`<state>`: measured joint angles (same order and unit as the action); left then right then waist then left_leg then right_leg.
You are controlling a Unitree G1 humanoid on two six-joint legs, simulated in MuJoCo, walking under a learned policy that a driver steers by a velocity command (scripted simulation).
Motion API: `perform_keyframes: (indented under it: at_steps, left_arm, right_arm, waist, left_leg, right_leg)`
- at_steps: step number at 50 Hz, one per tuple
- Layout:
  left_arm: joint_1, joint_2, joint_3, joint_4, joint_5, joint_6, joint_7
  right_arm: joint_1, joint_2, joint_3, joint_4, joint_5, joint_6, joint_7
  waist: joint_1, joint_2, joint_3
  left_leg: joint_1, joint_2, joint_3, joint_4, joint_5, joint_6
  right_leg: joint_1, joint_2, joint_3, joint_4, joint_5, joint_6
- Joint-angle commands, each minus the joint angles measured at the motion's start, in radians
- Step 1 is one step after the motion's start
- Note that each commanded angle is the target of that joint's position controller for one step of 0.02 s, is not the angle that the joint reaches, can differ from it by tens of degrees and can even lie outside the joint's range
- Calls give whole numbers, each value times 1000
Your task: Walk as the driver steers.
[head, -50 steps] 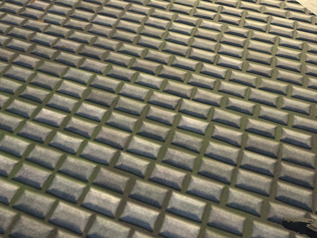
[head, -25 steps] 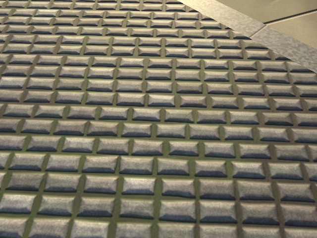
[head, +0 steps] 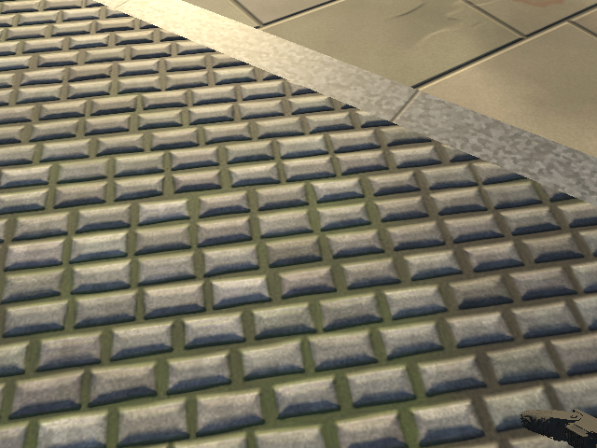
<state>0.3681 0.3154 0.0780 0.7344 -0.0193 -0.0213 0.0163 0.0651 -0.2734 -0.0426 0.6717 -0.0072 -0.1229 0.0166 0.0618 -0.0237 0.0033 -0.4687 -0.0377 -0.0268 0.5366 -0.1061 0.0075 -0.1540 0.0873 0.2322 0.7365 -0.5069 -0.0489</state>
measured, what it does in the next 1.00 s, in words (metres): walks ahead: right foot, then left foot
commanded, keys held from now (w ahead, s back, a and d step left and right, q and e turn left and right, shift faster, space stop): w+e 0.10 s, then w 0.12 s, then w+q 0.68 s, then q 0.10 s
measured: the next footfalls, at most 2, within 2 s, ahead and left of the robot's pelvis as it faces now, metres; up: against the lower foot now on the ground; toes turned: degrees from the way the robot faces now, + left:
right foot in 0.46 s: +0.38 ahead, -0.17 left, +0.00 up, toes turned -5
left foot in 0.96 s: +0.64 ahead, +0.11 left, +0.00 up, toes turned +15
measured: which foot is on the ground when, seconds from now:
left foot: down 0.00-0.46, up 0.48-0.94, down 0.96-1.00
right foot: up 0.00-0.44, down 0.46-0.98, up 1.00-1.00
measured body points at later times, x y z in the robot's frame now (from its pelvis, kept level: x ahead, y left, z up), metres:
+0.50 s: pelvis +0.25 -0.05 +0.00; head +0.29 -0.06 +0.45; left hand +0.52 +0.15 -0.05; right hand +0.20 -0.33 -0.13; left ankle +0.11 +0.12 -0.69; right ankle +0.34 -0.17 -0.72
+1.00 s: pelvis +0.51 +0.00 -0.01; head +0.55 +0.02 +0.44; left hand +0.48 +0.29 -0.14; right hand +0.77 -0.21 -0.09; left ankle +0.60 +0.10 -0.72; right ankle +0.35 -0.17 -0.69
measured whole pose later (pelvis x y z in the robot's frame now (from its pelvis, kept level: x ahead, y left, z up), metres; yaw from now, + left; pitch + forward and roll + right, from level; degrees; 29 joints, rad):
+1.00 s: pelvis +0.51 +0.00 -0.01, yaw +13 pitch +1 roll -2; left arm 0.30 0.30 0.08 0.84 -0.01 -0.04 0.02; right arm 0.07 -0.29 -0.07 0.67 0.01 -0.02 0.04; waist 0.05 0.02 0.07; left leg -0.53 0.00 0.04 0.64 -0.09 0.10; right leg -0.05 -0.10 -0.20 0.75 -0.48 0.07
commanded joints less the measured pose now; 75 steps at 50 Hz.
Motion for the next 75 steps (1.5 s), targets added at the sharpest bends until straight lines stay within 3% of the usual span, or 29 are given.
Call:
perform_keyframes:
  at_steps: [1, 3, 6, 15, 19, 22, 23, 24, 25, 26, 29, 33, 43, 46, 48, 49, 50, 51, 52, 53, 54, 57, 62, 68, 71, 72, 73, 74, 75]
  left_arm:
    - [86, 108, 3, -89, -27, -27, 1]
    - [-72, 128, 15, -111, -7, -16, -1]
    - [-85, 74, 14, -125, -8, -8, -14]
    - [-309, -12, -28, -175, 12, -41, -42]
    - [-381, 23, -18, -201, -2, -61, -57]
    - [-178, 100, 24, -141, 9, -68, -46]
    - [-12, 159, 46, -111, 25, -65, -33]
    - [69, 255, 65, -101, 43, -54, -23]
    - [86, 179, 47, -95, 39, -51, -24]
    - [26, 128, 27, -89, 26, -52, -25]
    - [-132, 34, 0, -75, 26, -70, -34]
    - [-173, 50, 16, -36, 33, -98, -27]
    - [-75, 142, 49, 50, 5, -65, -4]
    - [-91, 181, 59, 56, -8, -41, 0]
    - [-114, 171, 52, 43, -18, -25, 8]
    - [-74, 105, 28, 18, 24, -35, 8]
    - [8, 17, -8, -28, 42, -58, 0]
    - [-67, 122, 12, -13, 12, -75, -9]
    - [-136, 125, 11, -41, -12, -79, -9]
    - [-150, 109, 9, -30, 4, -77, 3]
    - [-159, 119, 15, -26, 25, -69, 15]
    - [-112, 101, 14, -26, 30, -32, 20]
    - [-195, 64, -2, -44, 34, -14, 21]
    - [-298, 82, 1, -80, 22, -12, 5]
    - [-239, 92, 11, -68, 20, -31, -4]
    - [-214, 108, 16, -61, 28, -37, -5]
    - [-218, 168, 25, -77, 46, -35, 1]
    - [-215, 201, 33, -58, 74, -23, 0]
    - [-212, 143, 21, -71, 57, -24, -2]
  right_arm:
    - [278, -190, -69, -6, 8, 4, -2]
    - [200, -126, -47, -13, -2, 16, -8]
    - [170, -91, -36, 15, -5, 10, -11]
    - [245, -168, -50, 109, 31, 26, -5]
    - [311, -203, -57, 147, 42, 48, -8]
    - [294, -196, -52, 156, 44, 58, -15]
    - [282, -143, -31, 136, 26, 54, -15]
    - [386, -24, 7, 105, 16, 40, -14]
    - [373, -92, -10, 120, 38, 30, -13]
    - [304, -157, -33, 99, 59, 30, -12]
    - [248, -126, -40, 91, 36, 56, -18]
    - [233, -68, -34, 77, 34, 95, -17]
    - [-45, -58, -19, -37, 28, 93, 37]
    - [-13, -97, -40, -57, 21, 98, 45]
    - [252, -186, -93, 6, 16, 99, 30]
    - [336, -288, -120, 20, 18, 109, 5]
    - [258, -363, -118, -33, -2, 101, 5]
    - [269, -284, -100, -55, 4, 93, 17]
    - [230, -235, -87, -51, 11, 84, 19]
    - [185, -199, -79, -45, 26, 80, 16]
    - [141, -171, -73, -51, 29, 82, 8]
    - [94, -183, -74, -70, -3, 88, -5]
    - [106, -204, -81, -62, 22, 119, -39]
    - [107, -195, -78, -68, 19, 151, -47]
    - [70, -174, -69, -83, 29, 157, -49]
    - [86, -146, -60, -85, 27, 157, -51]
    - [153, -89, -42, -83, 7, 156, -51]
    - [194, -105, -47, -101, 15, 150, -52]
    - [214, -188, -65, -79, 1, 144, -53]
  waist:
    - [-120, 259, -221]
    - [-126, 89, -57]
    - [-87, 143, 0]
    - [-126, 82, 45]
    - [-130, 111, 53]
    - [0, 110, -65]
    - [77, 68, -198]
    - [47, -194, -355]
    - [70, -195, -394]
    - [57, -149, -228]
    - [-36, -115, -41]
    - [-80, -61, 19]
    - [2, -13, 99]
    - [-45, -48, 53]
    - [-188, -22, -97]
    - [-186, 160, -189]
    - [-80, 338, -353]
    - [-161, 141, -434]
    - [-148, 114, -308]
    - [-111, 29, -190]
    - [-85, 34, -142]
    - [-25, 80, -122]
    - [-44, 92, -165]
    - [-76, 162, -110]
    - [-35, 184, -109]
    - [-33, 162, -114]
    - [-76, -16, -159]
    - [-117, -264, -120]
    - [-89, -209, -136]
  left_leg:
    - [727, 452, -778, -257, -511, 228]
    - [504, 361, -453, -265, -289, 162]
    - [360, 281, -242, -329, -73, 157]
    - [356, 242, -39, -380, 166, 189]
    - [418, 285, -90, -326, 178, 170]
    - [377, 236, -55, -92, 375, 112]
    - [223, 183, -15, 151, 228, 70]
    - [-147, 40, 44, 530, -284, -3]
    - [-246, 41, -84, 694, -477, -4]
    - [-321, 87, -89, 747, -413, 4]
    - [-223, 173, -72, 652, -222, -1]
    - [-197, 185, -80, 575, -114, -24]
    - [-207, 148, 30, 134, 81, 31]
    - [-95, 69, 112, 104, -63, 83]
    - [276, -31, 143, 2, 52, 138]
    - [569, 140, -113, 8, 376, 203]
    - [807, 412, -689, -104, 452, 447]
    - [805, 402, -650, -137, 476, 424]
    - [707, 360, -489, -125, 496, 383]
    - [564, 295, -377, -131, 484, 324]
    - [449, 266, -326, -150, 469, 295]
    - [249, 241, -269, -191, 621, 311]
    - [228, 177, -244, -165, 486, 243]
    - [236, 160, -377, -127, 188, 204]
    - [277, 135, -428, -45, 199, 161]
    - [240, 98, -407, 4, 120, 120]
    - [157, 7, -291, 185, -169, 65]
    - [-42, -126, -158, 342, -570, 2]
    - [-83, -67, -167, 546, -585, -42]
  right_leg:
    - [-636, -64, -31, 577, -37, 25]
    - [-608, -128, -85, 565, 121, 37]
    - [-521, -182, -104, 457, 199, 41]
    - [-462, -167, -212, -45, 471, 58]
    - [-384, -128, -215, -183, 444, 42]
    - [-37, -87, -241, -279, 441, -14]
    - [238, -208, -136, -236, 458, -65]
    - [581, -489, 277, -281, 336, -203]
    - [536, -515, 456, -389, 194, -235]
    - [420, -481, 314, -415, 161, -197]
    - [98, -374, 30, -521, 311, -144]
    - [0, -370, -143, -604, 499, -153]
    - [175, -383, -386, -581, 577, -94]
    - [239, -382, -430, -401, 1003, -60]
    - [134, -308, -473, -7, 1150, 6]
    - [-143, -234, -472, 324, 594, 77]
    - [-481, -17, -316, 680, -166, 142]
    - [-509, -72, -128, 729, -151, 123]
    - [-558, -109, -141, 690, -80, 102]
    - [-560, -152, -152, 597, -7, 97]
    - [-521, -179, -152, 520, 47, 98]
    - [-388, -163, -158, 430, 91, 121]
    - [-362, -110, -157, 171, 274, 152]
    - [-312, -61, -122, -44, 264, 139]
    - [-199, -62, -134, -271, 347, 102]
    - [-95, -120, -113, -365, 496, 71]
    - [33, -324, 67, -376, 723, -7]
    - [80, -472, 298, -389, 914, -202]
    - [78, -508, 354, -393, 875, -271]
Velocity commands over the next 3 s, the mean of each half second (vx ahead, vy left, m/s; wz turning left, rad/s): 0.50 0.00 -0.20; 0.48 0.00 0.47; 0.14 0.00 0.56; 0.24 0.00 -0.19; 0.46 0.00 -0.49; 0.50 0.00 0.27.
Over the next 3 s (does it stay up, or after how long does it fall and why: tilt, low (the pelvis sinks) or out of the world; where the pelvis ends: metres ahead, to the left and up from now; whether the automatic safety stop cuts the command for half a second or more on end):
stays up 1.29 0.13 0.03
